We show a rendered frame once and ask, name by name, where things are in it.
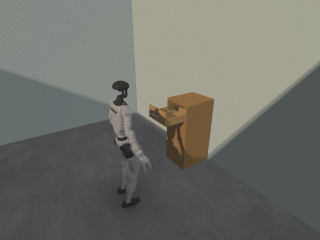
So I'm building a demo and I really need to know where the drawer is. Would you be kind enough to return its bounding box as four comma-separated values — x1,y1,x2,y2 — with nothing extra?
149,104,186,127

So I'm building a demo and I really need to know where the handle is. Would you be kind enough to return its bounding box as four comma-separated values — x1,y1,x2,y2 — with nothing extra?
149,113,159,119

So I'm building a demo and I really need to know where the cabinet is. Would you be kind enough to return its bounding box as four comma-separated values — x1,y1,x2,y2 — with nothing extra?
166,92,214,170

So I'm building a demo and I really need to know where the robot torso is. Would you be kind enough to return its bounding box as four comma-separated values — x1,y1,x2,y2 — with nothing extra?
111,102,130,152

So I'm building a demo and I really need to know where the right robot hand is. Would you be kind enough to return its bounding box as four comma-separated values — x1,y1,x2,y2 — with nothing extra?
139,155,152,173

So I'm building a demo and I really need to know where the robot left upper arm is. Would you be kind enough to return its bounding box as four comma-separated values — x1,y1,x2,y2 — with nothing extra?
109,99,116,121

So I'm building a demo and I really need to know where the robot right forearm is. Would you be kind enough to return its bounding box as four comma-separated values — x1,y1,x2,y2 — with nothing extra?
128,130,144,158

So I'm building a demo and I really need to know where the robot right upper arm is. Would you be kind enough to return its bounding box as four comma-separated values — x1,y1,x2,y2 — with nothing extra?
121,106,133,138

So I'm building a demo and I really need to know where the robot left shin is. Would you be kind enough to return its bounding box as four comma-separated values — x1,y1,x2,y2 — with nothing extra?
119,161,130,189

